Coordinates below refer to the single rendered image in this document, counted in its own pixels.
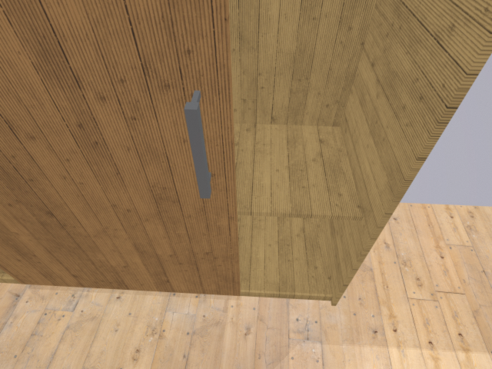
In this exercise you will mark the handle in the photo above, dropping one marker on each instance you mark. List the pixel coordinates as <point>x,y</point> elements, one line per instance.
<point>196,136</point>

